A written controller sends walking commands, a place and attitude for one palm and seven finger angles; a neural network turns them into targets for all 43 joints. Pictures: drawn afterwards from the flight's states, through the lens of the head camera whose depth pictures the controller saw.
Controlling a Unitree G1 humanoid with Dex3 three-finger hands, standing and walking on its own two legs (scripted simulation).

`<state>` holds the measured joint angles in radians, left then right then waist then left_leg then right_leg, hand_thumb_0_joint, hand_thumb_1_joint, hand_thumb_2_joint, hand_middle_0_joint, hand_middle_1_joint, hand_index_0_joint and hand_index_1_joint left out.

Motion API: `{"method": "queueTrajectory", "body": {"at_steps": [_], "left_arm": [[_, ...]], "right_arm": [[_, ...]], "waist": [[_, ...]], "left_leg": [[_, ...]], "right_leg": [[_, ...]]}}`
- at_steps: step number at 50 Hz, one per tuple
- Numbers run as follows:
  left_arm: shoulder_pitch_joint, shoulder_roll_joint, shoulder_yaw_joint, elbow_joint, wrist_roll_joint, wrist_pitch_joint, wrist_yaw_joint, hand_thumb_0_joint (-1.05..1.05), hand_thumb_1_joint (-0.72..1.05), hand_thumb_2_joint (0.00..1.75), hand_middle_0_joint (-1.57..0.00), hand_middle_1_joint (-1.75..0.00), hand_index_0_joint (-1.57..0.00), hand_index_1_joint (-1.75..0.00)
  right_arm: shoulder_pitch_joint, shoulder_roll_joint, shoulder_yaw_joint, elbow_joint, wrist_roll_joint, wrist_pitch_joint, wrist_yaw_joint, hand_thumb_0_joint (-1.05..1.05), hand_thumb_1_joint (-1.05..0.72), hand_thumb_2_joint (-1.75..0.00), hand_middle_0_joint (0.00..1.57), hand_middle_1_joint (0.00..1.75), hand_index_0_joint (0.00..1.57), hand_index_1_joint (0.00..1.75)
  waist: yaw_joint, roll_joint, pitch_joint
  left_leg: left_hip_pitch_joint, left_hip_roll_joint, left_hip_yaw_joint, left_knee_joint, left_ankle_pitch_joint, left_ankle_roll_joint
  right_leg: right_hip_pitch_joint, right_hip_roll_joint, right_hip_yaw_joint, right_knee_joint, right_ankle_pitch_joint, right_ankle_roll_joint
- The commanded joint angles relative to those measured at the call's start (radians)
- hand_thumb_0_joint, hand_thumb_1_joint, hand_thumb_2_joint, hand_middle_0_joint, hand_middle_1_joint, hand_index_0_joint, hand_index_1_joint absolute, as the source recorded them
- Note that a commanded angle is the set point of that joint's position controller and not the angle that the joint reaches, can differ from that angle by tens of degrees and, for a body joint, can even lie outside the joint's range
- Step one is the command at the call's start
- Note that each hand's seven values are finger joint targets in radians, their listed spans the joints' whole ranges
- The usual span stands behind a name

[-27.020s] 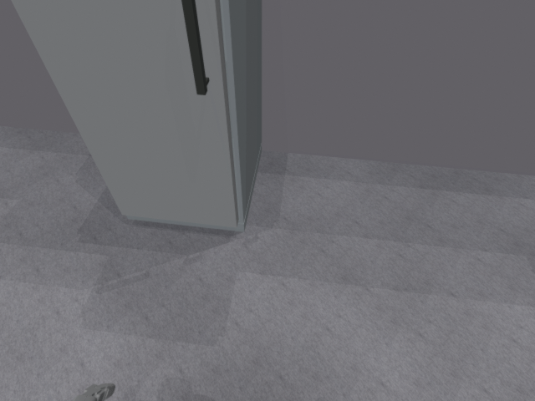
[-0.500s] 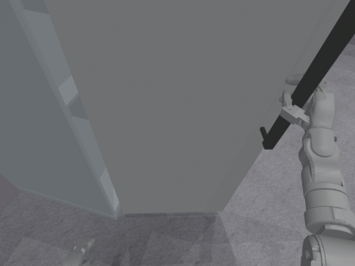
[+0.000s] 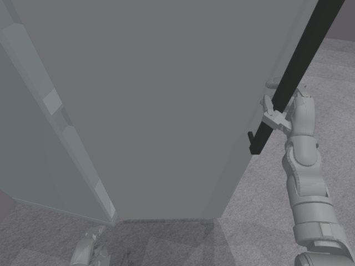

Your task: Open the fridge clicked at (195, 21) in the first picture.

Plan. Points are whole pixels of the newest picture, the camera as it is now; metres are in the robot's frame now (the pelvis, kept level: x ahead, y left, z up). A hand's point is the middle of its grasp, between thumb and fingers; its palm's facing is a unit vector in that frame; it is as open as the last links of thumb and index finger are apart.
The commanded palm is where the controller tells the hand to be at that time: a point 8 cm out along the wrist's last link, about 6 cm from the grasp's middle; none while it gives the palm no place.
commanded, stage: loosen the grip on the handle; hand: right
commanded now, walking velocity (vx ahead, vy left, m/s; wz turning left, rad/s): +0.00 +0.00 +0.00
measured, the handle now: (282, 80) +0.43 -0.19 +0.22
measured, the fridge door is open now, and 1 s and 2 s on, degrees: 75 74 74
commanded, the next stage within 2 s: slip the hand off the handle in 0.62 s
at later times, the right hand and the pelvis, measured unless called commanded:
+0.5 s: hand (268, 113) +0.41 -0.18 +0.15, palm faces +0.19 +0.97 -0.15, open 13.2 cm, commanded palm +0.37 -0.23 +0.16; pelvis +0.00 +0.02 -0.01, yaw -1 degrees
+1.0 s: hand (284, 116) +0.41 -0.22 +0.14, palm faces +0.22 +0.96 -0.16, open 14.6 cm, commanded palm +0.37 -0.27 +0.15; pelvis +0.03 +0.01 -0.01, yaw -2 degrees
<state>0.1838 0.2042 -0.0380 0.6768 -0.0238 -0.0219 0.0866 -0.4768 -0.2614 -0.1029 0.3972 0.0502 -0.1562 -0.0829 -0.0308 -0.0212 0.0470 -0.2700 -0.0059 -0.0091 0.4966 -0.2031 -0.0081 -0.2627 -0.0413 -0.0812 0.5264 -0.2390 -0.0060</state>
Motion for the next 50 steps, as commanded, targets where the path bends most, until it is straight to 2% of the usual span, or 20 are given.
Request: {"method": "queueTrajectory", "body": {"at_steps": [1,2,3,4,5,6,8,10,14,17,19,22,25,29,31,35,36,37,41,50], "left_arm": [[-0.058,0.145,0.058,-0.115,0.001,-0.044,0.021,0.00,0.90,0.90,-0.20,-0.30,-0.20,-0.30],[-0.013,0.169,0.134,-0.142,0.024,-0.084,-0.009,0.00,0.90,0.90,-0.20,-0.30,-0.20,-0.30],[-0.016,0.141,0.081,-0.118,0.012,-0.145,-0.022,0.00,0.90,0.90,-0.20,-0.30,-0.20,-0.30],[0.087,0.177,0.120,-0.126,-0.033,-0.164,-0.035,0.00,0.90,0.90,-0.20,-0.30,-0.20,-0.30],[0.037,0.171,0.090,-0.110,-0.032,-0.166,-0.029,0.00,0.90,0.90,-0.20,-0.30,-0.20,-0.30],[0.037,0.183,0.080,-0.106,-0.017,-0.159,-0.029,0.00,0.90,0.90,-0.20,-0.30,-0.20,-0.30],[0.006,0.169,0.070,-0.132,-0.005,-0.172,-0.041,0.00,0.90,0.90,-0.20,-0.30,-0.20,-0.30],[0.007,0.178,0.073,-0.150,-0.002,-0.178,-0.054,0.00,0.90,0.90,-0.20,-0.30,-0.20,-0.30],[0.002,0.186,0.075,-0.162,-0.015,-0.185,-0.051,0.00,0.90,0.90,-0.20,-0.30,-0.20,-0.30],[0.009,0.185,0.070,-0.156,-0.023,-0.194,-0.039,0.00,0.90,0.90,-0.20,-0.30,-0.20,-0.30],[0.019,0.197,0.072,-0.139,-0.023,-0.189,-0.028,0.00,0.90,0.90,-0.20,-0.30,-0.20,-0.30],[0.017,0.190,0.073,-0.134,-0.022,-0.190,-0.023,0.00,0.90,0.90,-0.20,-0.30,-0.20,-0.30],[0.021,0.186,0.079,-0.138,-0.015,-0.186,-0.030,0.00,0.90,0.90,-0.20,-0.30,-0.20,-0.30],[0.049,0.188,0.084,-0.130,-0.006,-0.178,-0.034,0.00,0.90,0.90,-0.20,-0.30,-0.20,-0.30],[0.053,0.180,0.086,-0.135,-0.007,-0.175,-0.037,0.00,0.90,0.90,-0.20,-0.30,-0.20,-0.30],[0.049,0.171,0.084,-0.139,-0.005,-0.174,-0.042,0.00,0.90,0.90,-0.20,-0.30,-0.20,-0.30],[0.078,0.181,0.084,-0.113,0.000,-0.161,-0.036,0.00,0.90,0.90,-0.20,-0.30,-0.20,-0.30],[0.072,0.183,0.076,-0.123,-0.001,-0.150,-0.036,0.00,0.90,0.90,-0.20,-0.30,-0.20,-0.30],[0.047,0.169,0.072,-0.145,-0.004,-0.134,-0.029,0.00,0.90,0.90,-0.20,-0.30,-0.20,-0.30],[0.057,0.173,0.070,-0.143,-0.008,-0.125,-0.020,0.00,0.90,0.90,-0.20,-0.30,-0.20,-0.30]], "right_arm": [[-0.441,-0.163,-0.036,-0.165,-0.007,-0.048,-0.008,0.00,-0.90,-0.90,0.45,1.40,0.45,1.40],[-1.025,-0.801,-0.497,-0.232,-0.141,-0.067,0.001,0.00,-0.90,-0.90,0.45,1.40,0.45,1.40],[-0.735,-0.275,-0.155,0.202,-0.123,0.024,0.068,0.00,-0.78,-0.84,0.45,1.40,0.45,1.40],[-0.494,-0.161,-0.141,0.093,-0.012,0.037,0.101,0.00,-0.66,-0.78,0.45,1.40,0.45,1.40],[-0.415,-0.126,-0.175,0.120,0.038,0.025,0.121,0.00,-0.54,-0.73,0.45,1.40,0.45,1.40],[-0.445,-0.260,-0.279,0.060,0.074,-0.012,0.105,0.00,-0.42,-0.67,0.45,1.40,0.45,1.40],[-0.519,-0.189,-0.158,-0.015,0.038,-0.105,0.076,0.00,-0.17,-0.55,0.45,1.40,0.45,1.40],[-0.505,-0.205,-0.127,-0.013,-0.017,-0.168,0.044,0.00,0.07,-0.43,0.45,1.40,0.45,1.40],[-0.506,-0.275,-0.137,-0.009,-0.027,-0.202,0.046,0.00,0.55,-0.20,0.42,1.37,0.42,1.37],[-0.552,-0.256,-0.091,-0.006,-0.006,-0.193,0.066,0.00,0.55,-0.20,0.38,1.32,0.38,1.32],[-0.530,-0.321,-0.156,0.021,0.018,-0.181,0.068,0.00,0.55,-0.20,0.36,1.28,0.36,1.28],[-0.479,-0.304,-0.165,0.020,0.050,-0.179,0.082,0.00,0.55,-0.20,0.32,1.23,0.32,1.23],[-0.442,-0.299,-0.175,-0.091,0.048,-0.202,0.080,0.00,0.55,-0.20,0.28,1.18,0.28,1.18],[-0.331,-0.299,-0.206,-0.148,0.053,-0.183,0.075,0.00,0.55,-0.20,0.25,1.15,0.25,1.15],[-0.337,-0.244,-0.166,-0.215,0.056,-0.172,0.077,0.00,0.55,-0.20,0.25,1.15,0.25,1.15],[-0.287,-0.183,-0.118,-0.275,0.041,-0.150,0.064,0.00,0.55,-0.20,0.25,1.15,0.25,1.15],[-0.210,-0.253,-0.199,-0.106,0.032,-0.131,0.057,0.00,0.55,-0.20,0.25,1.15,0.25,1.15],[-0.227,-0.253,-0.189,-0.122,0.029,-0.133,0.064,0.00,0.55,-0.20,0.25,1.15,0.25,1.15],[-0.299,-0.254,-0.180,-0.175,0.033,-0.148,0.087,0.00,0.55,-0.20,0.25,1.15,0.25,1.15],[-0.352,-0.283,-0.197,-0.137,0.060,-0.179,0.155,0.00,0.55,-0.20,0.25,1.15,0.25,1.15]], "waist": [[0.020,0.010,-0.294],[-0.021,0.286,-0.171],[0.109,0.236,-0.500],[0.033,0.042,-0.564],[0.022,-0.114,-0.445],[0.016,-0.112,-0.385],[0.050,-0.004,-0.291],[0.060,0.067,-0.272],[0.050,0.037,-0.281],[0.064,0.031,-0.256],[0.060,0.081,-0.254],[0.046,0.078,-0.276],[0.029,-0.006,-0.364],[0.021,0.020,-0.400],[0.030,0.009,-0.423],[0.034,-0.003,-0.421],[0.043,0.076,-0.336],[0.040,0.076,-0.328],[0.038,0.009,-0.378],[0.043,-0.026,-0.403]], "left_leg": [[0.047,0.073,-0.056,-0.076,0.067,0.001],[0.064,0.082,-0.133,-0.172,0.193,0.004],[0.168,0.006,0.031,0.040,0.371,0.057],[0.103,0.008,0.081,0.048,0.243,0.062],[0.000,0.007,0.067,0.014,0.167,0.050],[-0.006,0.010,0.056,-0.022,0.091,0.042],[-0.056,0.006,0.044,-0.028,-0.028,0.035],[-0.087,0.003,0.037,-0.017,-0.108,0.033],[-0.084,0.015,-0.011,-0.037,-0.224,0.035],[-0.098,0.018,-0.032,-0.065,-0.272,0.030],[-0.066,0.023,-0.050,-0.088,-0.289,0.024],[-0.031,0.027,-0.066,-0.091,-0.265,0.019],[0.018,0.015,-0.035,-0.036,-0.069,0.028],[0.054,0.003,0.002,0.020,0.181,0.028],[0.045,0.000,0.014,0.034,0.242,0.025],[0.016,-0.005,0.029,0.049,0.262,0.025],[-0.015,-0.005,0.032,0.041,0.238,0.020],[-0.011,-0.001,0.032,0.042,0.215,0.019],[-0.009,0.000,0.026,0.053,0.210,0.026],[-0.031,-0.005,0.030,0.075,0.226,0.032]], "right_leg": [[0.119,-0.095,0.093,-0.093,0.121,-0.017],[0.025,-0.084,0.062,-0.035,0.103,-0.051],[0.077,0.039,0.038,-0.157,0.311,-0.023],[0.210,0.012,0.053,-0.106,0.381,0.041],[0.233,0.018,0.044,-0.060,0.311,0.048],[0.173,0.023,0.054,-0.068,0.158,0.037],[0.064,0.019,0.060,-0.076,-0.023,0.007],[0.007,0.014,0.064,-0.070,-0.104,-0.008],[-0.043,0.032,0.041,-0.046,-0.192,-0.020],[-0.059,0.041,0.028,-0.036,-0.200,-0.024],[-0.084,0.043,0.028,-0.029,-0.180,-0.026],[-0.096,0.048,0.022,-0.018,-0.134,-0.027],[-0.036,0.047,0.023,-0.007,-0.001,-0.028],[-0.002,0.042,0.029,0.011,0.168,-0.026],[0.035,0.039,0.028,0.018,0.222,-0.024],[0.066,0.034,0.041,0.029,0.270,-0.020],[0.005,0.032,0.041,0.035,0.225,-0.018],[-0.025,0.038,0.044,0.028,0.196,-0.017],[0.011,0.037,0.046,0.037,0.201,-0.017],[0.027,0.035,0.065,0.062,0.241,-0.015]]}}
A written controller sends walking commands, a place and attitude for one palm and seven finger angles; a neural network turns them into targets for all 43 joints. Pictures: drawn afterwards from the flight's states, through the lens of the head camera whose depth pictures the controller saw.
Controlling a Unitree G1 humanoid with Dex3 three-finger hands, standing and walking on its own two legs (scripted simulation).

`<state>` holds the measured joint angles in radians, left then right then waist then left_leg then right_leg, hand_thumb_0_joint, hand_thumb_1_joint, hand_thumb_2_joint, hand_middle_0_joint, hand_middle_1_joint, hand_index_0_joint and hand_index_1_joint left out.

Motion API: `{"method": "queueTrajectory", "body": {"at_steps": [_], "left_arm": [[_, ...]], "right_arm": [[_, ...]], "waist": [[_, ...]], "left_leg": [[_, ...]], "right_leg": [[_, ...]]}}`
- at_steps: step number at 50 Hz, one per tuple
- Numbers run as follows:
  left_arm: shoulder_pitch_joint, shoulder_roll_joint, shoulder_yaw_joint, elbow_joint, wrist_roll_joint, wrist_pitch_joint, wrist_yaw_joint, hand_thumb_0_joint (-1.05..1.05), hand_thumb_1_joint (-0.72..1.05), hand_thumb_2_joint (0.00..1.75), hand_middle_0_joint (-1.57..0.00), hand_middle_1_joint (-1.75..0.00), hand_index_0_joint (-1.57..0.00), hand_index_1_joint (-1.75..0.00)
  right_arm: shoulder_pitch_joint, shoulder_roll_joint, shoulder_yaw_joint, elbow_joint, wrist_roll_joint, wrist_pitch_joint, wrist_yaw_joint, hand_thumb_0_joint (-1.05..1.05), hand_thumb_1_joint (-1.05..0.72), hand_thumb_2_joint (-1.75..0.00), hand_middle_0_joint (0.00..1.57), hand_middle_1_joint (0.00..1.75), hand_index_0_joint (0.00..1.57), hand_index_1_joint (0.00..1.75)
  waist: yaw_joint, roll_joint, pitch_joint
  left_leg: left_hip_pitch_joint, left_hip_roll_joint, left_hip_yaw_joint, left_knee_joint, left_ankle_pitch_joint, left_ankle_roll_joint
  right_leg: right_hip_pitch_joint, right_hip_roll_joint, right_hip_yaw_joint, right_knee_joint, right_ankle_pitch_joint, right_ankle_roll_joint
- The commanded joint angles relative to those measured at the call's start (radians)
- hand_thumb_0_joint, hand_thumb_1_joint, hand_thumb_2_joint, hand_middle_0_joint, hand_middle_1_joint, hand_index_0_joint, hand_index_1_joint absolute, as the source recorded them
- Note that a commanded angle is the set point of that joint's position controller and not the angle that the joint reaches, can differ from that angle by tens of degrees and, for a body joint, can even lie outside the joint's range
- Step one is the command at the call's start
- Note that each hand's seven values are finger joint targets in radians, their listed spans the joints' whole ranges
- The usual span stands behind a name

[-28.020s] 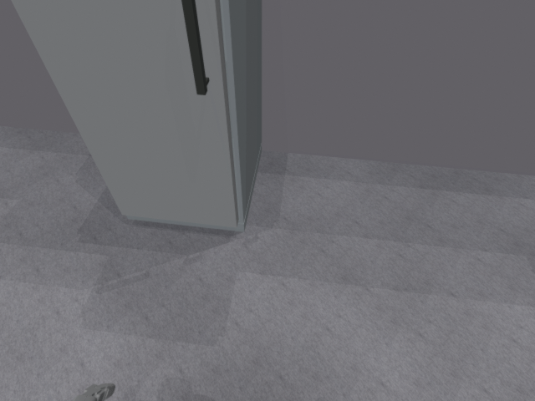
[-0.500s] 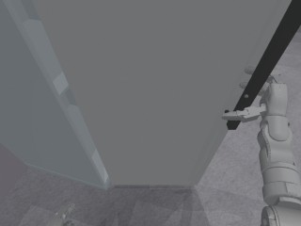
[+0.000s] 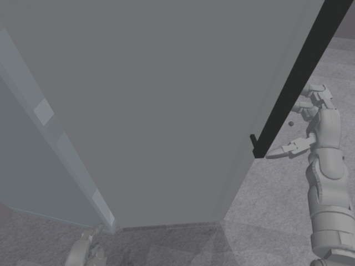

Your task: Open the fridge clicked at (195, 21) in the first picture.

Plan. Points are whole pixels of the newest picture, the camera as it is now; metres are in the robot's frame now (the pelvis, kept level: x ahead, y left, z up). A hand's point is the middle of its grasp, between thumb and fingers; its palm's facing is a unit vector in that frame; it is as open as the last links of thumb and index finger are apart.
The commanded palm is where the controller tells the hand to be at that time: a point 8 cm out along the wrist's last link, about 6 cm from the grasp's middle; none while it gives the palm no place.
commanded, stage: slip the hand off the handle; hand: right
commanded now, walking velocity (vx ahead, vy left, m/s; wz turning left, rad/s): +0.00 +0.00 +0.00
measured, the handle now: (287, 81) +0.42 -0.18 +0.23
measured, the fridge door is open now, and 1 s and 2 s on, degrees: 74 74 74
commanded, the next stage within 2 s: draw the hand back to the body in 1.00 s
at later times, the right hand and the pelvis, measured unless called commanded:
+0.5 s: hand (318, 134) +0.35 -0.26 +0.16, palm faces +0.17 +0.97 -0.15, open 14.7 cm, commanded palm +0.31 -0.30 +0.16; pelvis +0.00 -0.01 +0.00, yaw +1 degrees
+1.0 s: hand (339, 171) +0.27 -0.26 +0.15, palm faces +0.20 +0.97 -0.16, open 14.7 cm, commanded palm +0.23 -0.30 +0.16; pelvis -0.01 +0.00 +0.00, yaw -1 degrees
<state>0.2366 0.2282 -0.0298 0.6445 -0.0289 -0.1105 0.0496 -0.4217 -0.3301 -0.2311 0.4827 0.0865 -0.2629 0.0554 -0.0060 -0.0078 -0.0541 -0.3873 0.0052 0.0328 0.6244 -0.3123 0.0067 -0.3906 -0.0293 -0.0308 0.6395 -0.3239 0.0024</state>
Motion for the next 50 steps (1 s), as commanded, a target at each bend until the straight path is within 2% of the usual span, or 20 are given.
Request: {"method": "queueTrajectory", "body": {"at_steps": [1,2,5,9,12,14,15,16,17,23,25,26,29,32,35,38,44,46,48,50], "left_arm": [[0.010,0.151,0.066,-0.109,-0.003,-0.036,0.017,0.00,0.90,0.90,-0.20,-0.30,-0.20,-0.30],[0.008,0.150,0.063,-0.115,-0.005,-0.036,0.016,0.00,0.90,0.90,-0.20,-0.30,-0.20,-0.30],[0.016,0.158,0.062,-0.111,-0.008,-0.030,0.019,0.00,0.90,0.90,-0.20,-0.30,-0.20,-0.30],[0.021,0.168,0.066,-0.117,-0.005,-0.026,0.024,0.00,0.90,0.90,-0.20,-0.30,-0.20,-0.30],[0.031,0.168,0.066,-0.112,-0.007,-0.026,0.024,0.00,0.90,0.90,-0.20,-0.30,-0.20,-0.30],[0.038,0.179,0.068,-0.108,-0.005,-0.021,0.028,0.00,0.90,0.90,-0.20,-0.30,-0.20,-0.30],[0.038,0.177,0.066,-0.107,-0.006,-0.020,0.029,0.00,0.90,0.90,-0.20,-0.30,-0.20,-0.30],[0.040,0.174,0.067,-0.115,-0.007,-0.021,0.027,0.00,0.90,0.90,-0.20,-0.30,-0.20,-0.30],[0.035,0.172,0.068,-0.127,-0.008,-0.023,0.024,0.00,0.90,0.90,-0.20,-0.30,-0.20,-0.30],[0.010,0.170,0.069,-0.161,-0.011,-0.036,0.014,0.00,0.90,0.90,-0.20,-0.30,-0.20,-0.30],[-0.001,0.171,0.068,-0.161,-0.010,-0.040,0.017,0.00,0.90,0.90,-0.20,-0.30,-0.20,-0.30],[-0.008,0.172,0.067,-0.166,-0.010,-0.042,0.018,0.00,0.90,0.90,-0.20,-0.30,-0.20,-0.30],[-0.034,0.162,0.059,-0.171,-0.013,-0.054,0.026,0.00,0.90,0.90,-0.20,-0.30,-0.20,-0.30],[-0.052,0.159,0.052,-0.168,-0.012,-0.071,0.034,0.00,0.90,0.90,-0.20,-0.30,-0.20,-0.30],[-0.060,0.160,0.046,-0.158,-0.016,-0.080,0.045,0.00,0.90,0.90,-0.20,-0.30,-0.20,-0.30],[-0.073,0.155,0.043,-0.166,-0.017,-0.093,0.049,0.00,0.90,0.90,-0.20,-0.30,-0.20,-0.30],[-0.087,0.153,0.034,-0.171,-0.018,-0.108,0.053,0.00,0.90,0.90,-0.20,-0.30,-0.20,-0.30],[-0.089,0.149,0.034,-0.181,-0.015,-0.116,0.049,0.00,0.90,0.90,-0.20,-0.30,-0.20,-0.30],[-0.090,0.146,0.032,-0.184,-0.015,-0.122,0.049,0.00,0.90,0.90,-0.20,-0.30,-0.20,-0.30],[-0.095,0.142,0.033,-0.186,-0.012,-0.129,0.045,0.00,0.90,0.90,-0.20,-0.30,-0.20,-0.30]], "right_arm": [[-0.388,-0.243,-0.096,-0.221,0.027,-0.074,0.024,0.00,0.55,-0.20,0.25,1.15,0.25,1.15],[-0.369,-0.217,-0.073,-0.208,0.032,-0.071,0.036,0.00,0.55,-0.20,0.25,1.15,0.25,1.15],[-0.379,-0.245,-0.095,-0.169,0.041,-0.069,0.055,0.00,0.55,-0.20,0.25,1.15,0.25,1.15],[-0.386,-0.312,-0.151,-0.194,0.051,-0.082,0.074,0.00,0.55,-0.20,0.25,1.15,0.25,1.15],[-0.402,-0.301,-0.137,-0.176,0.061,-0.092,0.093,0.00,0.55,-0.20,0.25,1.15,0.25,1.15],[-0.391,-0.371,-0.196,-0.152,0.061,-0.096,0.099,0.00,0.55,-0.20,0.25,1.15,0.25,1.15],[-0.391,-0.363,-0.194,-0.133,0.066,-0.095,0.107,0.00,0.55,-0.20,0.25,1.15,0.25,1.15],[-0.343,-0.359,-0.202,-0.133,0.073,-0.094,0.118,0.00,0.55,-0.20,0.25,1.15,0.25,1.15],[-0.312,-0.328,-0.178,-0.165,0.081,-0.095,0.131,0.00,0.55,-0.20,0.25,1.15,0.25,1.15],[-0.152,-0.296,-0.180,-0.308,0.123,-0.085,0.151,0.00,0.55,-0.20,0.25,1.15,0.25,1.15],[-0.116,-0.314,-0.213,-0.335,0.131,-0.078,0.140,0.00,0.55,-0.20,0.25,1.15,0.25,1.15],[-0.094,-0.337,-0.239,-0.363,0.135,-0.073,0.137,0.00,0.55,-0.20,0.25,1.15,0.25,1.15],[-0.125,-0.285,-0.179,-0.428,0.130,-0.069,0.133,0.00,0.55,-0.20,0.25,1.15,0.25,1.15],[-0.092,-0.285,-0.176,-0.454,0.127,-0.066,0.131,0.00,0.55,-0.20,0.25,1.15,0.25,1.15],[-0.065,-0.283,-0.175,-0.428,0.136,-0.051,0.142,0.00,0.55,-0.20,0.25,1.15,0.25,1.15],[-0.024,-0.273,-0.172,-0.466,0.148,-0.038,0.163,0.00,0.55,-0.20,0.25,1.15,0.25,1.15],[0.026,-0.278,-0.185,-0.506,0.162,-0.013,0.174,0.00,0.55,-0.20,0.25,1.15,0.25,1.15],[0.101,-0.286,-0.211,-0.542,0.167,-0.013,0.175,0.00,0.55,-0.20,0.25,1.15,0.25,1.15],[0.127,-0.261,-0.193,-0.573,0.174,-0.008,0.182,0.00,0.55,-0.20,0.25,1.15,0.25,1.15],[0.180,-0.264,-0.210,-0.618,0.182,-0.012,0.184,0.00,0.55,-0.20,0.25,1.15,0.25,1.15]], "waist": [[0.012,-0.035,-0.317],[0.013,-0.033,-0.302],[0.020,-0.019,-0.261],[0.009,-0.047,-0.298],[0.020,-0.042,-0.282],[0.016,-0.044,-0.275],[0.018,-0.036,-0.282],[0.003,-0.032,-0.290],[-0.003,-0.060,-0.312],[-0.017,-0.060,-0.284],[-0.019,-0.028,-0.256],[-0.028,-0.046,-0.261],[-0.005,-0.064,-0.210],[-0.012,-0.093,-0.207],[-0.002,-0.043,-0.174],[-0.017,-0.073,-0.208],[-0.026,-0.061,-0.166],[-0.044,-0.065,-0.200],[-0.037,-0.051,-0.198],[-0.049,-0.079,-0.201]], "left_leg": [[0.094,-0.019,-0.010,-0.048,0.343,0.018],[0.085,-0.020,-0.010,-0.051,0.333,0.017],[0.065,-0.021,-0.006,-0.056,0.299,0.018],[0.080,-0.025,-0.010,-0.052,0.284,0.021],[0.052,-0.028,-0.007,-0.052,0.260,0.020],[0.057,-0.028,-0.012,-0.054,0.244,0.020],[0.061,-0.026,-0.015,-0.055,0.249,0.018],[0.077,-0.028,-0.013,-0.051,0.253,0.020],[0.081,-0.028,-0.012,-0.046,0.269,0.022],[0.070,-0.035,0.001,-0.042,0.256,0.020],[0.076,-0.036,0.002,-0.046,0.248,0.018],[0.076,-0.034,-0.001,-0.047,0.231,0.018],[0.042,-0.034,0.003,-0.057,0.167,0.018],[0.030,-0.033,0.001,-0.063,0.120,0.020],[0.019,-0.032,0.001,-0.078,0.085,0.016],[0.044,-0.028,0.000,-0.074,0.113,0.018],[0.051,-0.026,0.000,-0.083,0.108,0.017],[0.086,-0.023,0.002,-0.072,0.154,0.019],[0.081,-0.025,0.007,-0.069,0.177,0.014],[0.101,-0.022,0.003,-0.066,0.205,0.017]], "right_leg": [[0.159,0.021,0.017,-0.049,0.341,-0.021],[0.151,0.023,0.016,-0.050,0.330,-0.022],[0.121,0.021,0.024,-0.054,0.298,-0.022],[0.123,0.024,0.024,-0.054,0.289,-0.024],[0.121,0.022,0.031,-0.054,0.270,-0.021],[0.099,0.024,0.028,-0.050,0.248,-0.026],[0.092,0.027,0.025,-0.051,0.243,-0.027],[0.086,0.027,0.026,-0.054,0.248,-0.025],[0.104,0.028,0.023,-0.051,0.269,-0.025],[0.111,0.022,0.027,-0.055,0.272,-0.022],[0.093,0.022,0.030,-0.059,0.257,-0.025],[0.091,0.023,0.028,-0.062,0.236,-0.024],[0.094,0.022,0.034,-0.069,0.182,-0.024],[0.104,0.024,0.042,-0.077,0.139,-0.022],[0.091,0.022,0.048,-0.081,0.097,-0.025],[0.111,0.027,0.045,-0.079,0.122,-0.022],[0.099,0.028,0.046,-0.080,0.111,-0.022],[0.104,0.030,0.044,-0.076,0.156,-0.020],[0.111,0.030,0.041,-0.072,0.174,-0.019],[0.113,0.032,0.035,-0.067,0.197,-0.019]]}}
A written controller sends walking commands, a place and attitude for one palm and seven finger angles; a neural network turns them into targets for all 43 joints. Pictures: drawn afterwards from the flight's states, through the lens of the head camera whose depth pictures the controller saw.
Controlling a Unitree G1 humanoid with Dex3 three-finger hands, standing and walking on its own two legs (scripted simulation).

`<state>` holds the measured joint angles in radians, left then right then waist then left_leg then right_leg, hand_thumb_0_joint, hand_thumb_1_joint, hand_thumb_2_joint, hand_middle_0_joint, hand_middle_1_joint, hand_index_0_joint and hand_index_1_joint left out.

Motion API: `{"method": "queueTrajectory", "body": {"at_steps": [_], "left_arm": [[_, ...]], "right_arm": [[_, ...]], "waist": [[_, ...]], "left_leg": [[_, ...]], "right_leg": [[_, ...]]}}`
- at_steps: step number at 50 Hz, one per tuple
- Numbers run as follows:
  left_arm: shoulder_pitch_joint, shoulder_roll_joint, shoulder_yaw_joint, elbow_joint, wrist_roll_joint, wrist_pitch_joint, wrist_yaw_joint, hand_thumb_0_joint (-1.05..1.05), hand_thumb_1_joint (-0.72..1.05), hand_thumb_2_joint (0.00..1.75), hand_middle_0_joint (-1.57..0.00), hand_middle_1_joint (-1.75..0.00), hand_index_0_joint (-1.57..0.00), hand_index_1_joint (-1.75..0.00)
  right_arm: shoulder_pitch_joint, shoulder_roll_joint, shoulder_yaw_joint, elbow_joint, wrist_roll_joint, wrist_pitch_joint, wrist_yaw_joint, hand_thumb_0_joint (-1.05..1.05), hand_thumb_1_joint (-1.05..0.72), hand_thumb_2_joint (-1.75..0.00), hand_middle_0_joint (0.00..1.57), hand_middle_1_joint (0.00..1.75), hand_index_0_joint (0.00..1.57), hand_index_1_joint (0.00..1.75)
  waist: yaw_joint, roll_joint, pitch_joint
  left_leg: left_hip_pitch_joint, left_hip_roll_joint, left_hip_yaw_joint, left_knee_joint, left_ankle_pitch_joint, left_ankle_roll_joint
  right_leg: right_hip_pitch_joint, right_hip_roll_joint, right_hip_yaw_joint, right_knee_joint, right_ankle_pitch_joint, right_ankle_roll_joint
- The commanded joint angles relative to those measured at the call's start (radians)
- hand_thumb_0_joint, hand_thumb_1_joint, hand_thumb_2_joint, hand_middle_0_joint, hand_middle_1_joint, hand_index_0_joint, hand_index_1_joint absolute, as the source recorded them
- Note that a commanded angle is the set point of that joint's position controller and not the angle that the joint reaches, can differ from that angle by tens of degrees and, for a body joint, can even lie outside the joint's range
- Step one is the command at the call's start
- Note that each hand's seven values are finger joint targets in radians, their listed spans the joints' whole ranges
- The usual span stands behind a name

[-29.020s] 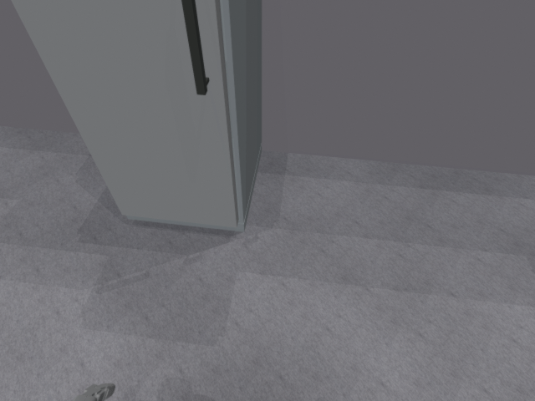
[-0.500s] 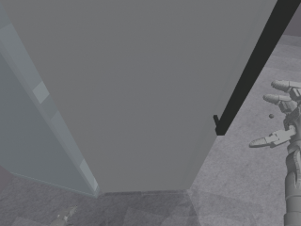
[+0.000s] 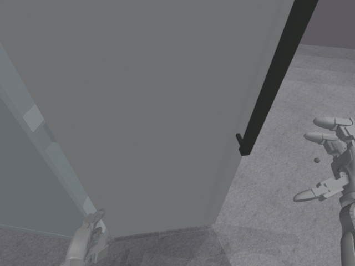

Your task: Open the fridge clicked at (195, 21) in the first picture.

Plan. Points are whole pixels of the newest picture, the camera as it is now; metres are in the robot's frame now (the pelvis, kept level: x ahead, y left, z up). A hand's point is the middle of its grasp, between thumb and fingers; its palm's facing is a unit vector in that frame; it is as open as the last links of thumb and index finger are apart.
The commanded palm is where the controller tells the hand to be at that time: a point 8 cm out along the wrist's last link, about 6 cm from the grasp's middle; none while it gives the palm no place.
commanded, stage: draw the hand back to the body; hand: right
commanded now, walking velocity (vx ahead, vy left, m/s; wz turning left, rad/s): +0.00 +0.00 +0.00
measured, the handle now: (265, 80) +0.43 -0.17 +0.23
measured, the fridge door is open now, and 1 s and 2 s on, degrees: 74 74 74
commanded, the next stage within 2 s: step back with the hand held close in 1.70 s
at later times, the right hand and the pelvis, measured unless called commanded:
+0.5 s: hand (334, 176) +0.25 -0.27 +0.16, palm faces +0.07 +1.00 -0.05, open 14.7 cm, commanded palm +0.21 -0.30 +0.17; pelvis +0.00 +0.00 +0.01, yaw +0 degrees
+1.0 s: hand (354, 189) +0.22 -0.28 +0.17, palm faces +0.46 +0.83 -0.32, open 12.0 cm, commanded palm +0.17 -0.31 +0.18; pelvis +0.01 -0.01 +0.02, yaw +0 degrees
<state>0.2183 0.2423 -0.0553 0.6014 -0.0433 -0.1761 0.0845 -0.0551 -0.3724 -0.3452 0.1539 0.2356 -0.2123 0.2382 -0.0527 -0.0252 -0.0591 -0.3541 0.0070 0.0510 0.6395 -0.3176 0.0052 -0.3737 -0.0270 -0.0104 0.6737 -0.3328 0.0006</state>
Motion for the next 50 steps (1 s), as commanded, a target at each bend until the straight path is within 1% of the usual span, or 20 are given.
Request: {"method": "queueTrajectory", "body": {"at_steps": [1,5,6,7,9,11,13,17,19,24,26,29,31,32,33,34,35,38,44,50], "left_arm": [[-0.076,0.129,0.058,-0.145,0.004,-0.067,0.009,0.00,0.90,0.90,-0.20,-0.30,-0.20,-0.30],[-0.078,0.136,0.056,-0.119,0.001,-0.075,0.022,0.00,0.90,0.90,-0.20,-0.30,-0.20,-0.30],[-0.078,0.133,0.056,-0.122,0.000,-0.079,0.024,0.00,0.90,0.90,-0.20,-0.30,-0.20,-0.30],[-0.087,0.154,0.045,-0.123,-0.023,-0.088,0.038,0.00,0.90,0.90,-0.20,-0.30,-0.20,-0.30],[-0.113,0.157,0.041,-0.146,-0.032,-0.101,0.063,0.00,0.90,0.90,-0.20,-0.30,-0.20,-0.30],[-0.121,0.145,0.028,-0.164,-0.034,-0.117,0.067,0.00,0.90,0.90,-0.20,-0.30,-0.20,-0.30],[-0.113,0.134,0.023,-0.170,-0.029,-0.129,0.057,0.00,0.90,0.90,-0.20,-0.30,-0.20,-0.30],[-0.102,0.136,0.029,-0.163,-0.029,-0.141,0.033,0.00,0.90,0.90,-0.20,-0.30,-0.20,-0.30],[-0.102,0.149,0.035,-0.163,-0.033,-0.136,0.029,0.00,0.90,0.90,-0.20,-0.30,-0.20,-0.30],[-0.124,0.138,0.033,-0.193,-0.035,-0.139,0.029,0.00,0.90,0.90,-0.20,-0.30,-0.20,-0.30],[-0.114,0.138,0.033,-0.187,-0.031,-0.149,0.035,0.00,0.90,0.90,-0.20,-0.30,-0.20,-0.30],[-0.118,0.140,0.031,-0.172,-0.027,-0.160,0.039,0.00,0.90,0.90,-0.20,-0.30,-0.20,-0.30],[-0.117,0.135,0.028,-0.166,-0.028,-0.169,0.039,0.00,0.90,0.90,-0.20,-0.30,-0.20,-0.30],[-0.133,0.123,0.040,-0.153,0.022,-0.161,0.024,0.00,0.90,0.90,-0.20,-0.30,-0.20,-0.30],[-0.128,0.118,0.041,-0.133,0.025,-0.160,0.020,0.00,0.90,0.90,-0.20,-0.30,-0.20,-0.30],[-0.132,0.122,0.050,-0.124,0.026,-0.151,0.017,0.00,0.90,0.90,-0.20,-0.30,-0.20,-0.30],[-0.121,0.116,0.049,-0.117,0.025,-0.138,0.014,0.00,0.90,0.90,-0.20,-0.30,-0.20,-0.30],[-0.127,0.111,0.053,-0.108,0.030,-0.112,0.010,0.00,0.90,0.90,-0.20,-0.30,-0.20,-0.30],[-0.144,0.110,0.057,-0.090,0.043,-0.087,0.020,0.00,0.90,0.90,-0.20,-0.30,-0.20,-0.30],[-0.149,0.103,0.060,-0.084,0.046,-0.070,0.016,0.00,0.90,0.90,-0.20,-0.30,-0.20,-0.30]], "right_arm": [[-0.174,-0.223,-0.100,-0.313,0.033,-0.064,0.001,0.00,0.55,-0.20,0.25,1.15,0.25,1.15],[-0.229,-0.227,-0.093,-0.296,0.037,-0.052,-0.001,0.00,0.55,-0.20,0.25,1.15,0.25,1.15],[-0.214,-0.221,-0.091,-0.289,0.037,-0.049,0.001,0.00,0.55,-0.20,0.25,1.15,0.25,1.15],[-0.188,-0.216,-0.060,-0.169,0.111,0.064,0.089,0.00,0.55,-0.20,0.25,1.15,0.25,1.15],[-0.249,-0.309,-0.130,-0.258,0.139,0.156,0.165,0.00,0.55,-0.20,0.25,1.15,0.25,1.15],[-0.248,-0.332,-0.139,-0.305,0.152,0.233,0.222,0.00,0.55,-0.20,0.25,1.15,0.25,1.15],[-0.196,-0.340,-0.183,-0.333,0.165,0.241,0.219,0.00,0.55,-0.20,0.25,1.15,0.25,1.15],[-0.089,-0.264,-0.179,-0.273,0.192,0.243,0.196,0.00,0.55,-0.20,0.25,1.15,0.25,1.15],[-0.041,-0.279,-0.197,-0.235,0.182,0.270,0.192,0.00,0.55,-0.20,0.25,1.15,0.25,1.15],[-0.097,-0.263,-0.145,-0.415,0.159,0.285,0.190,0.00,0.55,-0.20,0.25,1.15,0.25,1.15],[-0.089,-0.287,-0.172,-0.450,0.158,0.270,0.179,0.00,0.55,-0.20,0.25,1.15,0.25,1.15],[-0.060,-0.316,-0.210,-0.475,0.158,0.252,0.167,0.00,0.44,-0.25,0.25,1.09,0.25,1.09],[-0.052,-0.283,-0.184,-0.476,0.160,0.251,0.167,0.00,0.37,-0.29,0.24,1.04,0.24,1.04],[-0.091,-0.344,-0.187,-0.615,-0.014,0.175,-0.046,0.00,0.33,-0.31,0.24,1.02,0.24,1.02],[0.038,-0.205,-0.120,-0.516,-0.024,0.166,-0.134,0.00,0.30,-0.32,0.24,1.00,0.24,1.00],[0.088,-0.176,-0.095,-0.549,-0.049,0.152,-0.190,0.00,0.26,-0.34,0.24,0.98,0.24,0.98],[0.148,-0.165,-0.089,-0.537,-0.067,0.142,-0.228,0.00,0.22,-0.36,0.24,0.96,0.24,0.96],[0.147,-0.171,-0.076,-0.610,-0.111,0.104,-0.294,0.00,0.12,-0.41,0.24,0.89,0.24,0.89],[0.168,-0.187,-0.076,-0.648,-0.151,0.075,-0.349,0.00,-0.10,-0.51,0.23,0.77,0.23,0.77],[0.233,-0.167,-0.076,-0.655,-0.163,0.069,-0.355,0.00,-0.32,-0.62,0.22,0.64,0.22,0.64]], "waist": [[-0.002,-0.052,-0.201],[0.028,-0.027,-0.134],[0.019,-0.039,-0.125],[0.030,-0.062,-0.177],[0.008,-0.059,-0.214],[0.002,-0.069,-0.225],[-0.010,-0.056,-0.183],[-0.009,-0.009,-0.091],[-0.016,0.014,-0.062],[-0.002,-0.060,-0.106],[0.000,-0.054,-0.123],[-0.010,-0.070,-0.110],[-0.004,-0.081,-0.087],[-0.030,-0.071,0.017],[-0.004,-0.045,0.053],[-0.018,-0.007,0.038],[-0.012,-0.017,0.023],[-0.012,-0.088,-0.029],[-0.015,-0.030,-0.036],[-0.024,-0.051,-0.028]], "left_leg": [[0.071,-0.025,-0.011,-0.076,0.227,0.018],[0.023,-0.023,-0.017,-0.096,0.164,0.011],[0.021,-0.023,-0.018,-0.099,0.145,0.013],[0.089,-0.010,-0.028,-0.123,0.145,0.016],[0.154,-0.004,-0.036,-0.137,0.211,0.014],[0.175,-0.003,-0.027,-0.139,0.277,0.013],[0.163,-0.011,-0.020,-0.147,0.273,0.013],[0.116,-0.013,-0.017,-0.164,0.215,0.008],[0.106,-0.012,-0.023,-0.176,0.169,0.007],[0.110,-0.011,-0.023,-0.169,0.183,0.008],[0.111,-0.014,-0.016,-0.170,0.180,0.008],[0.118,-0.016,-0.018,-0.180,0.165,0.009],[0.109,-0.015,-0.006,-0.179,0.155,0.010],[0.081,-0.008,-0.035,-0.245,0.107,0.012],[0.060,0.002,-0.023,-0.246,0.068,0.012],[0.088,0.005,-0.022,-0.256,0.071,0.013],[0.104,0.011,-0.022,-0.242,0.071,0.010],[0.146,0.015,-0.023,-0.233,0.084,0.012],[0.200,0.012,-0.017,-0.248,0.130,0.014],[0.231,0.009,-0.012,-0.252,0.181,0.016]], "right_leg": [[0.101,0.030,0.016,-0.101,0.222,-0.016],[0.078,0.028,0.017,-0.100,0.160,-0.019],[0.074,0.029,0.019,-0.105,0.147,-0.018],[0.105,0.023,0.017,-0.132,0.110,-0.024],[0.131,0.025,0.019,-0.134,0.172,-0.035],[0.166,0.028,0.025,-0.141,0.235,-0.040],[0.162,0.029,0.032,-0.145,0.245,-0.034],[0.134,0.026,0.029,-0.153,0.195,-0.025],[0.119,0.024,0.026,-0.156,0.168,-0.026],[0.170,0.025,0.024,-0.150,0.187,-0.033],[0.185,0.025,0.030,-0.154,0.184,-0.035],[0.188,0.023,0.032,-0.158,0.177,-0.032],[0.189,0.022,0.038,-0.172,0.164,-0.029],[0.125,0.030,0.039,-0.190,0.141,-0.026],[0.128,0.022,0.033,-0.205,0.091,-0.019],[0.142,0.017,0.033,-0.218,0.090,-0.022],[0.150,0.011,0.026,-0.218,0.090,-0.024],[0.188,0.015,0.022,-0.247,0.090,-0.023],[0.222,0.009,0.025,-0.283,0.152,-0.030],[0.255,0.006,0.024,-0.305,0.225,-0.022]]}}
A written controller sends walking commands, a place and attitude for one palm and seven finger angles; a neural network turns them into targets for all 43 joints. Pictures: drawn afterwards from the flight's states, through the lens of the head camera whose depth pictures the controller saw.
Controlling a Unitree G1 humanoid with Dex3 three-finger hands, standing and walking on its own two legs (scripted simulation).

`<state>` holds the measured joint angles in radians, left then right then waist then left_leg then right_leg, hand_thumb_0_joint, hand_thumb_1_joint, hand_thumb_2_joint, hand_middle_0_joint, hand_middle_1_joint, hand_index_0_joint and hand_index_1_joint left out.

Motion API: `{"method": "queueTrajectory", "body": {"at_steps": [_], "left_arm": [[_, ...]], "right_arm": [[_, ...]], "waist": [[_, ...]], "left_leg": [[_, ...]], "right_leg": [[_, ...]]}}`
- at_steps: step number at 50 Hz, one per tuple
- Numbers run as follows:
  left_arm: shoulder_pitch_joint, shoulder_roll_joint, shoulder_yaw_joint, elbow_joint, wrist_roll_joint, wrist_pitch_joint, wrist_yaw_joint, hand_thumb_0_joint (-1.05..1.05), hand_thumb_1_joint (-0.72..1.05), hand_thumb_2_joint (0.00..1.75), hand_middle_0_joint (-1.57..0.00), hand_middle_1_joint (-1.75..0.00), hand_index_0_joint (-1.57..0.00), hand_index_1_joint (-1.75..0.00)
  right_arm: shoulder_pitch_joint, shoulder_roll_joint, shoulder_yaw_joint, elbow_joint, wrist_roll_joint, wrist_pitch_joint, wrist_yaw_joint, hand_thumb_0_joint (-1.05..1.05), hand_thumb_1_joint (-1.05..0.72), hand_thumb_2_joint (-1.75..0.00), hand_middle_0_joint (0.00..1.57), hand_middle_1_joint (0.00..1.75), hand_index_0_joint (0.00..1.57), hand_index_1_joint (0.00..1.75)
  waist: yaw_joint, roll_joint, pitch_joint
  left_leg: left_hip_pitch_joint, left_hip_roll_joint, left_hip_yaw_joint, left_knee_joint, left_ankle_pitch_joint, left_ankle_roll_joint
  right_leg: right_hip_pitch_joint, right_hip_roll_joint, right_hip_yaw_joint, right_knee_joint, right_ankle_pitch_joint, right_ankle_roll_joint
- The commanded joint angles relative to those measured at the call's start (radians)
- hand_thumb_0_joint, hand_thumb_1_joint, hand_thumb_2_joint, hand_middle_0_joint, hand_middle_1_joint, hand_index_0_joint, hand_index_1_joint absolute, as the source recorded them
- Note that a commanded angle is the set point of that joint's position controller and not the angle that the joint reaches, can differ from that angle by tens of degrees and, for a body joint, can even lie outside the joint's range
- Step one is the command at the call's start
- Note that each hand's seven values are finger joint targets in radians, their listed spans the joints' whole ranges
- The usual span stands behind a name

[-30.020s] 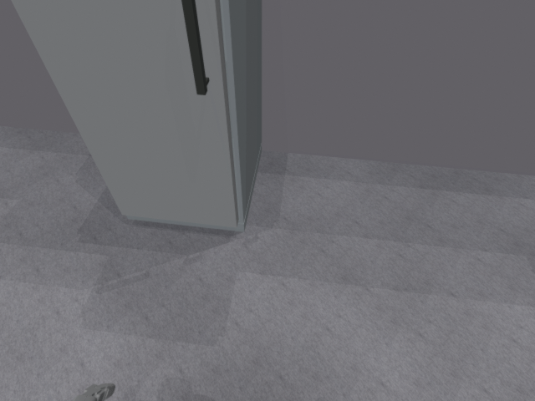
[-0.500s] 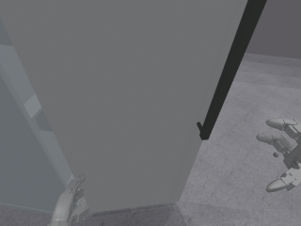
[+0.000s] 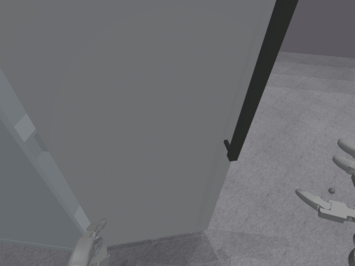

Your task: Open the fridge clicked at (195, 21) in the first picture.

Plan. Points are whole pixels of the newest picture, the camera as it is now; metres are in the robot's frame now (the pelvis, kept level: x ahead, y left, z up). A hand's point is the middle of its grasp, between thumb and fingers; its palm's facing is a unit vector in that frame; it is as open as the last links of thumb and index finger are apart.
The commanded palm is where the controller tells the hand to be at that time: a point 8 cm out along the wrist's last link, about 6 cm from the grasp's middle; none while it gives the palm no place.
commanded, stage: draw the hand back to the body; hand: right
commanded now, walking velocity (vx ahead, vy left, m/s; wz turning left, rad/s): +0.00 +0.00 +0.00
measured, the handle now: (249, 89) +0.43 -0.16 +0.22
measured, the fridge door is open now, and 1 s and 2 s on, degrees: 74 74 74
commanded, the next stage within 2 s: step back with the hand held close in 0.70 s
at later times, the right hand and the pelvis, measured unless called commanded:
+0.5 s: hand (340, 197) +0.20 -0.27 +0.16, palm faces +0.48 +0.80 -0.36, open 7.6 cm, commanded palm +0.15 -0.30 +0.17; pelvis +0.01 +0.00 +0.00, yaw +0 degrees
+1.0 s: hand (341, 192) +0.20 -0.27 +0.17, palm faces +0.44 +0.80 -0.41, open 7.4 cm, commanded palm +0.14 -0.30 +0.18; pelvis -0.01 +0.00 +0.00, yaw +1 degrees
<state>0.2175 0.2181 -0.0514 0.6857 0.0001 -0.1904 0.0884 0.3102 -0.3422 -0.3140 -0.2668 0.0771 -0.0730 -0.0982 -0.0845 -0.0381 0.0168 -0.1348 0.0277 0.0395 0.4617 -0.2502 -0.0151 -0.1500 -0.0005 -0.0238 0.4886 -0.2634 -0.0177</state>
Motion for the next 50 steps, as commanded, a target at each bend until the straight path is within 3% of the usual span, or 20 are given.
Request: {"method": "queueTrajectory", "body": {"at_steps": [1,4,6,9,16,19,27,29,34,37,39,41,42,43,44,45,46,48,50], "left_arm": [[-0.148,0.124,0.056,-0.170,0.004,-0.053,0.009,0.00,0.90,0.90,-0.20,-0.30,-0.20,-0.30],[-0.152,0.129,0.063,-0.172,0.007,-0.042,0.003,0.00,0.90,0.90,-0.20,-0.30,-0.20,-0.30],[-0.151,0.122,0.061,-0.178,0.006,-0.033,-0.002,0.00,0.90,0.90,-0.20,-0.30,-0.20,-0.30],[-0.153,0.126,0.066,-0.181,0.010,-0.025,-0.001,0.00,0.90,0.90,-0.20,-0.30,-0.20,-0.30],[-0.148,0.116,0.065,-0.189,0.014,-0.016,-0.001,0.00,0.90,0.90,-0.20,-0.30,-0.20,-0.30],[-0.149,0.120,0.066,-0.184,0.012,-0.010,0.003,0.00,0.90,0.90,-0.20,-0.30,-0.20,-0.30],[-0.159,0.113,0.062,-0.183,0.014,-0.007,0.007,0.00,0.90,0.90,-0.20,-0.30,-0.20,-0.30],[-0.158,0.118,0.065,-0.182,0.018,-0.009,0.009,0.00,0.90,0.90,-0.20,-0.30,-0.20,-0.30],[-0.159,0.115,0.065,-0.179,0.019,-0.011,0.006,0.00,0.90,0.90,-0.20,-0.30,-0.20,-0.30],[-0.160,0.112,0.063,-0.179,0.018,-0.009,0.004,0.00,0.90,0.90,-0.20,-0.30,-0.20,-0.30],[-0.160,0.116,0.065,-0.178,0.020,-0.009,0.004,0.00,0.90,0.90,-0.20,-0.30,-0.20,-0.30],[-0.167,0.113,0.062,-0.182,0.018,-0.008,0.002,0.00,0.90,0.90,-0.20,-0.30,-0.20,-0.30],[-0.178,0.133,0.054,-0.231,0.002,0.013,-0.002,0.00,0.90,0.90,-0.20,-0.30,-0.20,-0.30],[-0.164,0.118,0.055,-0.200,0.011,0.028,0.002,0.00,0.90,0.90,-0.20,-0.30,-0.20,-0.30],[-0.166,0.125,0.063,-0.210,0.012,0.040,0.000,0.00,0.90,0.90,-0.20,-0.30,-0.20,-0.30],[-0.157,0.121,0.066,-0.211,0.015,0.052,-0.003,0.00,0.90,0.90,-0.20,-0.30,-0.20,-0.30],[-0.148,0.126,0.071,-0.222,0.016,0.062,-0.005,0.00,0.90,0.90,-0.20,-0.30,-0.20,-0.30],[-0.134,0.133,0.080,-0.237,0.013,0.077,-0.007,0.00,0.90,0.90,-0.20,-0.30,-0.20,-0.30],[-0.134,0.132,0.084,-0.254,0.012,0.089,-0.001,0.00,0.90,0.90,-0.20,-0.30,-0.20,-0.30]], "right_arm": [[-0.116,-0.187,-0.102,-0.247,-0.005,-0.071,-0.017,0.00,-0.36,-0.64,0.22,0.62,0.22,0.62],[-0.050,-0.195,-0.123,-0.236,0.000,-0.064,-0.012,0.00,-0.47,-0.69,0.22,0.55,0.22,0.55],[-0.051,-0.183,-0.114,-0.257,0.000,-0.065,-0.008,0.00,-0.54,-0.73,0.21,0.51,0.21,0.51],[-0.021,-0.209,-0.146,-0.277,0.000,-0.064,-0.009,0.00,-0.65,-0.78,0.21,0.45,0.21,0.45],[0.023,-0.202,-0.149,-0.329,-0.001,-0.060,-0.009,0.00,-0.90,-0.90,0.20,0.30,0.20,0.30],[-0.006,-0.189,-0.131,-0.310,-0.002,-0.052,-0.008,0.00,-0.90,-0.90,0.20,0.30,0.20,0.30],[-0.021,-0.194,-0.131,-0.314,-0.006,-0.049,-0.013,0.00,-0.90,-0.90,0.20,0.30,0.20,0.30],[0.000,-0.208,-0.149,-0.299,-0.005,-0.047,-0.014,0.00,-0.90,-0.90,0.20,0.30,0.20,0.30],[0.000,-0.205,-0.147,-0.320,-0.008,-0.049,-0.012,0.00,-0.90,-0.90,0.20,0.30,0.20,0.30],[-0.001,-0.195,-0.141,-0.304,-0.006,-0.049,-0.009,0.00,-0.90,-0.90,0.20,0.30,0.20,0.30],[0.003,-0.199,-0.146,-0.301,-0.005,-0.050,-0.009,0.00,-0.90,-0.90,0.20,0.30,0.20,0.30],[-0.060,-0.180,-0.111,-0.338,-0.008,-0.055,-0.006,0.00,-0.90,-0.90,0.20,0.30,0.20,0.30],[-0.218,-0.337,-0.259,-0.425,-0.017,-0.110,-0.025,0.00,-0.90,-0.90,0.20,0.30,0.20,0.30],[-0.074,-0.249,-0.204,-0.292,-0.014,-0.116,-0.019,0.00,-0.90,-0.90,0.20,0.30,0.20,0.30],[-0.032,-0.243,-0.199,-0.289,-0.022,-0.122,-0.016,0.00,-0.90,-0.90,0.20,0.30,0.20,0.30],[0.031,-0.196,-0.162,-0.266,-0.023,-0.125,-0.012,0.00,-0.90,-0.90,0.20,0.30,0.20,0.30],[0.065,-0.183,-0.150,-0.274,-0.024,-0.130,-0.011,0.00,-0.90,-0.90,0.20,0.30,0.20,0.30],[0.104,-0.188,-0.154,-0.308,-0.025,-0.140,-0.014,0.00,-0.90,-0.90,0.20,0.30,0.20,0.30],[0.141,-0.216,-0.186,-0.332,-0.023,-0.147,-0.022,0.00,-0.90,-0.90,0.20,0.30,0.20,0.30]], "waist": [[0.006,-0.047,-0.099],[-0.001,0.017,-0.084],[0.003,-0.027,-0.074],[-0.004,-0.021,-0.083],[-0.003,-0.040,-0.083],[0.007,-0.022,-0.045],[0.002,-0.051,-0.055],[-0.003,-0.021,-0.059],[-0.004,-0.049,-0.075],[0.000,-0.023,-0.042],[-0.003,-0.039,-0.052],[0.007,-0.034,-0.053],[0.041,-0.018,0.028],[0.047,0.072,0.027],[0.041,0.072,0.019],[0.048,0.066,-0.012],[0.048,0.034,-0.046],[0.052,-0.012,-0.114],[0.050,-0.010,-0.160]], "left_leg": [[0.016,-0.013,0.001,-0.072,0.133,0.037],[0.028,-0.018,0.003,-0.087,0.150,0.033],[0.026,-0.015,0.001,-0.087,0.155,0.033],[0.043,-0.018,-0.001,-0.099,0.172,0.034],[0.051,-0.017,-0.001,-0.102,0.214,0.031],[0.030,-0.019,-0.001,-0.122,0.169,0.031],[0.036,-0.019,-0.005,-0.131,0.141,0.028],[0.050,-0.019,-0.003,-0.135,0.149,0.030],[0.063,-0.020,-0.004,-0.131,0.176,0.031],[0.046,-0.023,-0.001,-0.134,0.161,0.028],[0.056,-0.021,-0.003,-0.138,0.163,0.030],[0.044,-0.022,-0.005,-0.143,0.144,0.026],[-0.057,0.016,-0.102,-0.206,0.147,0.022],[-0.084,0.036,-0.106,-0.223,0.117,0.026],[-0.099,0.045,-0.115,-0.228,0.140,0.030],[-0.101,0.051,-0.108,-0.215,0.160,0.028],[-0.094,0.054,-0.106,-0.196,0.191,0.026],[-0.064,0.047,-0.085,-0.151,0.245,0.018],[-0.038,0.033,-0.061,-0.106,0.293,0.007]], "right_leg": [[0.035,-0.022,0.039,-0.120,0.182,0.000],[0.029,-0.023,0.033,-0.125,0.203,-0.001],[0.033,-0.023,0.030,-0.127,0.209,0.003],[0.038,-0.021,0.024,-0.128,0.225,0.001],[0.054,-0.017,0.014,-0.119,0.267,0.002],[0.047,-0.018,0.014,-0.130,0.220,0.000],[0.059,-0.011,0.010,-0.136,0.190,-0.004],[0.055,-0.012,0.012,-0.140,0.194,-0.006],[0.065,-0.011,0.011,-0.139,0.225,-0.002],[0.056,-0.013,0.011,-0.145,0.208,-0.002],[0.059,-0.011,0.011,-0.148,0.210,-0.002],[0.067,-0.011,0.010,-0.148,0.190,-0.004],[-0.024,-0.024,0.020,-0.119,0.085,-0.025],[-0.024,-0.014,0.035,-0.099,0.072,-0.028],[-0.017,-0.013,0.034,-0.082,0.097,-0.027],[-0.007,-0.018,0.028,-0.075,0.123,-0.025],[-0.002,-0.025,0.024,-0.073,0.155,-0.025],[0.004,-0.036,0.024,-0.084,0.221,-0.022],[0.005,-0.050,0.032,-0.094,0.297,-0.023]]}}
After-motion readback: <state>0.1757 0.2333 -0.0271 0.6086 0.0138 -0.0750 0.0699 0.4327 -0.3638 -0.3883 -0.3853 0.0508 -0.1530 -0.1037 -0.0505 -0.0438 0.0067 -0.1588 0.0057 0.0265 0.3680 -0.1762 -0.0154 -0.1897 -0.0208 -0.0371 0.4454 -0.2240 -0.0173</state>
